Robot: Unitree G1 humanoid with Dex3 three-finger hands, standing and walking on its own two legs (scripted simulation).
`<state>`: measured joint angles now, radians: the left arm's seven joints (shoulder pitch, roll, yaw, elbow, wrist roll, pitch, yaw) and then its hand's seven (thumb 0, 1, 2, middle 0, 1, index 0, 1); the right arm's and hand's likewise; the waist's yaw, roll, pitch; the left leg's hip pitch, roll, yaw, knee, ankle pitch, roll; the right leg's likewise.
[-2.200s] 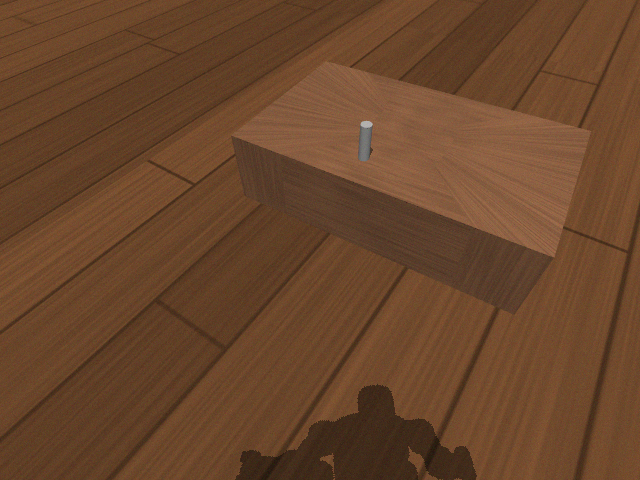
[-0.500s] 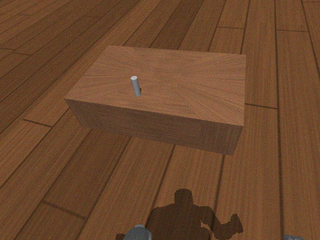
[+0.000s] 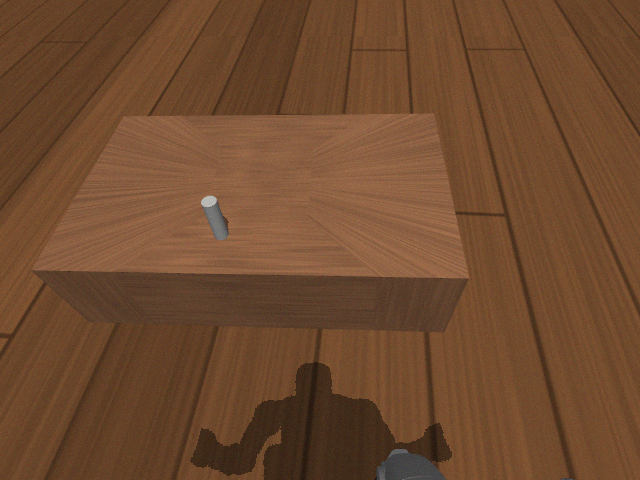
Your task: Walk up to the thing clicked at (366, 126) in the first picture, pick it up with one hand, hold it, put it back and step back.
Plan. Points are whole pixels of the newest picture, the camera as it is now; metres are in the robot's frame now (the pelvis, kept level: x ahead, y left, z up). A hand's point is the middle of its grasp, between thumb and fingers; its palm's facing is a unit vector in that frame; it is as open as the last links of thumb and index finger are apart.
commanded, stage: walk up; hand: left
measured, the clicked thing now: (215, 218) +0.85 +0.28 -0.36
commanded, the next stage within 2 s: none
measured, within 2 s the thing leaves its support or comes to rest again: neither
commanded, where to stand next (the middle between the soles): +0.37 +0.15 m, yaw -9 degrees
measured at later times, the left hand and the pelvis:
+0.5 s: hand (37, 458) +0.22 +0.43 -0.16, palm faces -0.11 -0.85 -0.52, open 7.4 cm; pelvis +0.16 +0.12 -0.03, yaw -5 degrees
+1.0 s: hand (70, 335) +0.40 +0.43 -0.14, palm faces -0.18 -0.87 -0.46, open 7.4 cm; pelvis +0.28 +0.17 -0.02, yaw -9 degrees
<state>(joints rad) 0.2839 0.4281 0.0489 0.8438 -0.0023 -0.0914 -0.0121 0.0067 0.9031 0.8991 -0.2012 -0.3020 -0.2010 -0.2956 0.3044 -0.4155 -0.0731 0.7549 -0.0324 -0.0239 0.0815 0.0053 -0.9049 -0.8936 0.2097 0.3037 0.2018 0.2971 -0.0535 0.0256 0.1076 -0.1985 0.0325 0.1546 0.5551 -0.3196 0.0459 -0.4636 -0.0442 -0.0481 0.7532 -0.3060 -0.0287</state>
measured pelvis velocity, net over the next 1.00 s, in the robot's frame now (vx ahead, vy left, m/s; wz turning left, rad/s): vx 0.28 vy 0.17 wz -0.15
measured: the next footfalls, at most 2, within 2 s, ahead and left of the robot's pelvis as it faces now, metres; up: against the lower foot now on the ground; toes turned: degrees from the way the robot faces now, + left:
right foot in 0.06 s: +0.16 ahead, -0.11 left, +0.00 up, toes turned -4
left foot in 0.42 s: +0.27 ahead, +0.25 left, +0.00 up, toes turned +1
